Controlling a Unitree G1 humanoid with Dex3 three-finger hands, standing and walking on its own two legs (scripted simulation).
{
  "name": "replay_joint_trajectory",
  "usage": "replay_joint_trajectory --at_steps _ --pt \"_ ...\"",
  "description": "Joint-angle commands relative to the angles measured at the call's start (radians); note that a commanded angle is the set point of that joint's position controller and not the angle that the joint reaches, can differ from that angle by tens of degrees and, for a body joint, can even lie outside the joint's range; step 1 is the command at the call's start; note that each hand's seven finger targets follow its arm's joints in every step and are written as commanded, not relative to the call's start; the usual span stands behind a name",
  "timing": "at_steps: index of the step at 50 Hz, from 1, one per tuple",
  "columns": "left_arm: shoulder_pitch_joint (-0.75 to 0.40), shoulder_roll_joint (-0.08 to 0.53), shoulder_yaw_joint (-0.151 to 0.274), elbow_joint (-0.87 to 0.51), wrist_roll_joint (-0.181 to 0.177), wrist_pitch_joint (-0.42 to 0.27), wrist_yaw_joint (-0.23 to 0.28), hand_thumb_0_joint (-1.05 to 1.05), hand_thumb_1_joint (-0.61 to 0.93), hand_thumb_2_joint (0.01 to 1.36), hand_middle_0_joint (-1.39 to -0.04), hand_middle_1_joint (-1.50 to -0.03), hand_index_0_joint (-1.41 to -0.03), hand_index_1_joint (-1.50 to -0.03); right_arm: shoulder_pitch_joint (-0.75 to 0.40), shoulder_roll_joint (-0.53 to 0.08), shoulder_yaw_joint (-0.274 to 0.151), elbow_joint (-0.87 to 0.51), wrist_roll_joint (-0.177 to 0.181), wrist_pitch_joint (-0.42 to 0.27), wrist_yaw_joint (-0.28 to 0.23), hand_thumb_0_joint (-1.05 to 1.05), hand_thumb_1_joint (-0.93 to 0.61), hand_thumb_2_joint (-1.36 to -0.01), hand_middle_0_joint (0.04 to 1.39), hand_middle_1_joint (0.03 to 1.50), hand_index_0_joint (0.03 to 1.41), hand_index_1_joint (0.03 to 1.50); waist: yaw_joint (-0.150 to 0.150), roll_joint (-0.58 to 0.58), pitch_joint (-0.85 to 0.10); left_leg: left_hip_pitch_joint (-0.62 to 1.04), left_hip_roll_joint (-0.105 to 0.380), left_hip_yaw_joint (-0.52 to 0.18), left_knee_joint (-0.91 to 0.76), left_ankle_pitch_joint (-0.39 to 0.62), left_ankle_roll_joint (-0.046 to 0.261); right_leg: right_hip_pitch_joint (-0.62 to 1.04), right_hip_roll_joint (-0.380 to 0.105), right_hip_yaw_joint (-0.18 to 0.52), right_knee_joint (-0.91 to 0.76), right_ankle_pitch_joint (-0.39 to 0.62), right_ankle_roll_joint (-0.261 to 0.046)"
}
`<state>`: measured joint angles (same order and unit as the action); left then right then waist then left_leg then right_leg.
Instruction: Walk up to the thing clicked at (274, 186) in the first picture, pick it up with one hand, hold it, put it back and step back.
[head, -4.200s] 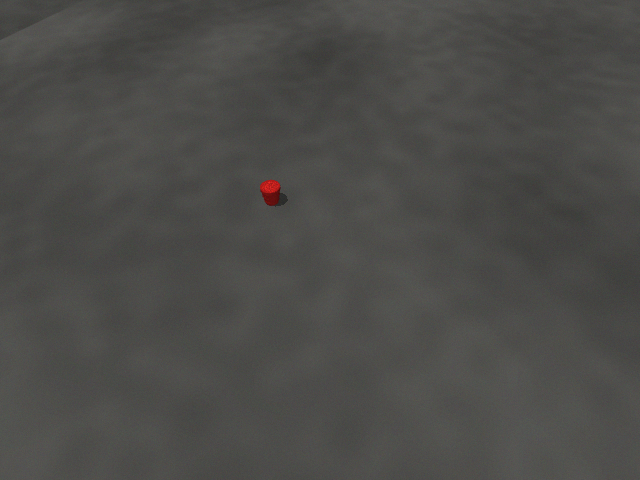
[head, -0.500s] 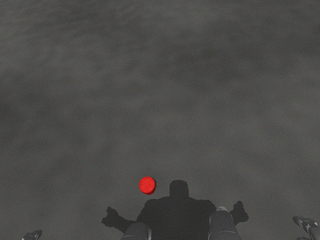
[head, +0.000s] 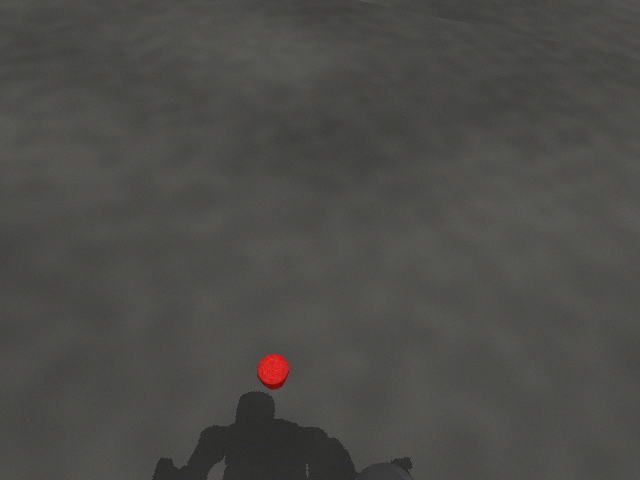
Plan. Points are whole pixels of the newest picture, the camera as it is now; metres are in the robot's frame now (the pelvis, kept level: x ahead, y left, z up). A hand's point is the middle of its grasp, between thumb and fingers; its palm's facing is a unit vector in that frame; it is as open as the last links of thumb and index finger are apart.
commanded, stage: walk up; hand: left
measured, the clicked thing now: (273, 374) +0.50 +0.10 -0.72
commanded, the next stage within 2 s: none
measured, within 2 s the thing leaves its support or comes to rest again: neither
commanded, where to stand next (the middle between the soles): +0.11 -0.07 m, yaw -2 degrees
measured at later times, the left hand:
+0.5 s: hand out of the picture +0.02 +0.27 -0.13, palm faces -0.13 -0.91 -0.40, open 7.3 cm
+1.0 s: hand (184, 447) +0.20 +0.20 -0.16, palm faces -0.09 -0.94 -0.33, open 7.3 cm
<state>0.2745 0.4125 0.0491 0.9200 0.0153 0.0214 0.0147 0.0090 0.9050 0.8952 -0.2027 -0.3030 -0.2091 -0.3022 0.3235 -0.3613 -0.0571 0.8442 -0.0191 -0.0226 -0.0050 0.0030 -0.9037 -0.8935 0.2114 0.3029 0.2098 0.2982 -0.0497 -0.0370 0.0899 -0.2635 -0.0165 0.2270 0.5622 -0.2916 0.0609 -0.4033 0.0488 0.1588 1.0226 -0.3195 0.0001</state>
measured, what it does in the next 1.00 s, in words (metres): steps on the spot: right foot, then left foot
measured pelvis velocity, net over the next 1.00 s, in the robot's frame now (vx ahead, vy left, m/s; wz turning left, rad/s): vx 0.06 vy -0.05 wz -0.08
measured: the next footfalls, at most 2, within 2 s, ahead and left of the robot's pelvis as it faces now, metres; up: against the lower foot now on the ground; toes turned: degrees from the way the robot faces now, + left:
right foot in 0.50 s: +0.00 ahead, -0.11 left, +0.00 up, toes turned -12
left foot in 0.80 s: +0.15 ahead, +0.09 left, +0.00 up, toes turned -2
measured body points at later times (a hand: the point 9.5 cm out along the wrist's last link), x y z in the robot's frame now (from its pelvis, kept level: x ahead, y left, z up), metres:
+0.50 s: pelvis +0.00 -0.01 +0.01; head -0.01 -0.03 +0.45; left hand +0.03 +0.31 -0.11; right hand +0.01 -0.33 -0.13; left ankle +0.03 +0.03 -0.73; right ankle -0.04 -0.09 -0.73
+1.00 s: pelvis +0.06 -0.05 +0.00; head +0.12 -0.03 +0.44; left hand +0.21 +0.24 -0.14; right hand +0.11 -0.38 -0.11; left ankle +0.11 +0.09 -0.73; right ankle +0.00 -0.19 -0.67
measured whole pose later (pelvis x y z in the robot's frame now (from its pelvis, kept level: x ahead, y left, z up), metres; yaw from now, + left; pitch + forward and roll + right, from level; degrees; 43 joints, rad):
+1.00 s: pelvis +0.06 -0.05 +0.00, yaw -5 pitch -1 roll +1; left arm 0.11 0.39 0.06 0.89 0.00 0.08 -0.01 0.01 0.91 0.90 -0.20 -0.30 -0.21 -0.30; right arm 0.20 -0.37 -0.03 0.93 -0.01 -0.06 -0.07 0.00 -0.90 -0.89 0.21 0.30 0.21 0.30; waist -0.02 -0.08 0.14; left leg -0.32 0.04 0.04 0.60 -0.26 -0.02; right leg -0.40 -0.02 0.09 1.09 -0.51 -0.01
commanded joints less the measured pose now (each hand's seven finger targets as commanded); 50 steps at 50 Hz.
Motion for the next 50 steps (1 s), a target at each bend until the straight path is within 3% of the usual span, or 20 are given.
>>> replay_joint_trajectory --at_steps 1,5,10,15,19,23,24,25,26,28,31,36,38,40,41,42,43,44,46,50 --pt "0.042 0.220 0.058 -0.033 -0.003 -0.022 0.001 0.000 0.900 0.900 -0.200 -0.300 -0.200 -0.300 0.013 -0.262 -0.087 -0.046 -0.005 -0.036 -0.019 0.000 -0.900 -0.900 0.200 0.300 0.200 0.300 0.004 0.145 0.007 0.202 0.275 -0.401 -0.406 -0.134 -0.193 -0.178 -0.030 0.003 -0.038 0.049 -0.001" --pt "0.093 0.212 0.061 0.001 -0.005 -0.008 -0.011 0.000 0.900 0.900 -0.200 -0.300 -0.200 -0.300 -0.027 -0.253 -0.091 -0.046 -0.009 -0.032 -0.010 0.000 -0.900 -0.900 0.200 0.300 0.200 0.300 0.024 0.182 0.003 0.174 0.219 -0.266 -0.462 -0.188 -0.236 -0.095 -0.027 -0.063 -0.094 0.053 -0.002" --pt "0.044 0.201 0.062 0.000 0.006 0.006 -0.019 0.000 0.900 0.900 -0.200 -0.300 -0.200 -0.300 -0.024 -0.256 -0.094 -0.029 -0.013 -0.016 -0.004 0.000 -0.900 -0.900 0.200 0.300 0.200 0.300 0.018 0.132 0.010 0.142 0.283 -0.276 -0.445 -0.356 -0.102 -0.071 -0.050 -0.100 -0.166 -0.053 -0.007" --pt "0.091 0.187 0.057 0.015 0.022 0.028 -0.038 0.000 0.900 0.900 -0.200 -0.300 -0.200 -0.300 -0.052 -0.284 -0.102 -0.026 -0.006 -0.020 -0.013 0.000 -0.900 -0.900 0.200 0.300 0.200 0.300 0.050 0.085 0.009 0.084 0.357 -0.312 -0.487 -0.436 -0.113 -0.010 -0.063 -0.121 -0.185 -0.091 -0.039" --pt "0.125 0.174 0.053 0.026 0.027 0.036 -0.051 0.000 0.900 0.900 -0.200 -0.300 -0.200 -0.300 -0.084 -0.279 -0.102 -0.011 -0.016 -0.020 -0.020 0.000 -0.900 -0.900 0.200 0.300 0.200 0.300 0.074 0.093 0.016 0.041 0.323 -0.235 -0.471 -0.346 -0.147 0.095 -0.075 -0.175 -0.273 -0.136 -0.062" --pt "0.213 0.149 0.055 0.050 0.029 0.021 -0.054 0.000 0.900 0.900 -0.200 -0.300 -0.200 -0.300 -0.143 -0.266 -0.098 -0.008 -0.024 -0.006 -0.017 0.000 -0.900 -0.900 0.200 0.300 0.200 0.300 0.129 0.043 0.030 -0.081 0.298 -0.158 -0.398 -0.336 -0.115 0.324 -0.108 -0.236 -0.542 -0.074 -0.101" --pt "0.241 0.158 0.062 0.069 0.032 0.010 -0.049 0.000 0.900 0.900 -0.200 -0.300 -0.200 -0.300 -0.154 -0.232 -0.084 -0.009 -0.024 -0.002 -0.016 0.000 -0.900 -0.900 0.200 0.300 0.200 0.300 0.148 -0.078 0.036 -0.161 0.232 -0.094 -0.230 -0.325 -0.126 0.427 -0.091 -0.183 -0.654 -0.057 -0.112" --pt "0.245 0.203 0.078 0.064 0.034 0.000 -0.040 0.000 0.900 0.900 -0.200 -0.300 -0.200 -0.300 -0.121 -0.168 -0.064 -0.010 -0.009 0.001 -0.008 0.000 -0.900 -0.900 0.200 0.300 0.200 0.300 0.160 -0.355 0.032 -0.287 0.102 -0.010 0.162 -0.340 -0.142 0.451 -0.219 0.131 -0.799 -0.261 -0.182" --pt "0.086 0.193 0.071 0.010 0.039 -0.002 -0.025 0.000 0.900 0.900 -0.200 -0.300 -0.200 -0.300 -0.075 -0.161 -0.047 0.011 0.000 0.006 0.000 0.000 -0.900 -0.900 0.200 0.300 0.200 0.300 0.104 -0.261 0.113 -0.366 0.018 -0.154 0.285 -0.278 -0.130 0.295 -0.334 0.347 -0.844 -0.426 -0.236" --pt "-0.048 0.243 0.072 -0.049 0.031 -0.023 -0.009 0.000 0.900 0.900 -0.200 -0.300 -0.200 -0.300 -0.082 -0.218 -0.063 0.009 0.023 0.001 0.000 0.000 -0.900 -0.900 0.200 0.300 0.200 0.300 0.082 -0.169 0.182 -0.228 0.068 -0.348 0.479 -0.233 -0.113 0.021 -0.456 0.396 -0.903 -0.403 -0.318" --pt "-0.114 0.191 0.063 -0.071 0.005 -0.046 0.001 0.000 0.900 0.900 -0.200 -0.300 -0.200 -0.300 -0.011 -0.218 -0.049 0.058 0.029 -0.014 0.004 0.000 -0.900 -0.900 0.200 0.300 0.200 0.300 0.032 -0.050 0.079 -0.231 0.022 -0.287 0.421 -0.098 -0.072 0.214 -0.260 0.025 -0.821 0.061 -0.195" --pt "0.010 0.189 0.076 -0.063 0.040 -0.017 -0.019 0.000 0.900 0.900 -0.200 -0.300 -0.200 -0.300 -0.091 -0.184 -0.025 0.040 0.020 -0.036 -0.031 0.000 -0.900 -0.900 0.200 0.300 0.200 0.300 0.131 -0.098 0.024 -0.197 0.023 -0.147 0.119 -0.029 -0.080 0.337 -0.220 -0.133 -0.593 0.578 -0.178" --pt "0.007 0.188 0.080 -0.066 0.026 0.004 -0.018 0.000 0.900 0.900 -0.200 -0.300 -0.200 -0.300 -0.032 -0.171 -0.029 0.068 0.012 -0.048 -0.051 0.000 -0.900 -0.900 0.200 0.300 0.200 0.300 0.105 -0.062 -0.054 -0.087 -0.034 -0.070 -0.090 0.172 -0.077 0.388 -0.172 -0.215 -0.384 0.702 -0.139" --pt "-0.051 0.149 0.063 -0.110 0.003 0.008 -0.017 0.000 0.900 0.900 -0.200 -0.300 -0.200 -0.300 0.110 -0.227 -0.059 0.106 -0.003 -0.058 -0.075 0.000 -0.900 -0.900 0.200 0.300 0.200 0.300 0.013 0.034 -0.184 0.208 0.010 -0.115 -0.180 0.446 -0.042 0.238 -0.135 -0.244 -0.132 0.557 -0.080" --pt "-0.044 0.097 0.047 -0.126 -0.003 0.008 -0.017 0.000 0.900 0.900 -0.200 -0.300 -0.200 -0.300 0.126 -0.291 -0.075 0.098 -0.012 -0.062 -0.085 0.000 -0.900 -0.900 0.200 0.300 0.200 0.300 -0.001 0.161 -0.236 0.394 0.177 -0.348 -0.126 0.662 0.033 0.003 -0.086 -0.231 -0.031 0.169 -0.041" --pt "0.002 0.069 0.041 -0.119 -0.007 0.022 -0.015 0.000 0.900 0.900 -0.200 -0.300 -0.200 -0.300 0.082 -0.334 -0.078 0.064 -0.009 -0.061 -0.094 0.000 -0.900 -0.900 0.200 0.300 0.200 0.300 0.044 0.212 -0.287 0.402 0.419 -0.672 -0.127 0.806 0.174 -0.094 -0.020 -0.165 0.107 -0.252 0.003" --pt "-0.019 0.160 0.065 -0.099 -0.004 0.044 -0.005 0.000 0.900 0.900 -0.200 -0.300 -0.200 -0.300 0.021 -0.364 -0.085 0.043 0.017 -0.061 -0.099 0.000 -0.900 -0.900 0.200 0.300 0.200 0.300 0.038 0.192 -0.298 0.316 0.508 -0.782 -0.118 0.713 0.267 -0.039 -0.095 -0.018 0.188 -0.300 0.001" --pt "-0.064 0.186 0.065 -0.091 -0.007 0.048 0.001 0.000 0.900 0.900 -0.200 -0.300 -0.200 -0.300 -0.041 -0.341 -0.079 0.039 0.024 -0.058 -0.105 0.000 -0.900 -0.900 0.200 0.300 0.200 0.300 0.054 0.149 -0.224 0.200 0.494 -0.740 -0.149 0.595 0.281 -0.036 -0.128 0.026 0.246 -0.282 0.001" --pt "-0.104 0.151 0.063 -0.088 -0.013 0.042 -0.006 0.000 0.900 0.900 -0.200 -0.300 -0.200 -0.300 -0.071 -0.277 -0.046 0.036 0.003 -0.051 -0.101 0.000 -0.900 -0.900 0.200 0.300 0.200 0.300 0.049 0.105 -0.155 0.135 0.330 -0.462 -0.099 0.628 0.191 -0.067 -0.103 0.028 0.189 -0.217 -0.015" --pt "-0.117 0.112 0.050 -0.051 -0.033 0.022 -0.014 0.000 0.900 0.900 -0.200 -0.300 -0.200 -0.300 -0.146 -0.262 -0.023 0.048 -0.006 -0.044 -0.067 0.000 -0.900 -0.900 0.200 0.300 0.200 0.300 0.052 0.212 -0.113 0.033 0.234 -0.294 -0.031 0.669 0.127 0.065 -0.100 -0.105 -0.168 -0.139 0.004"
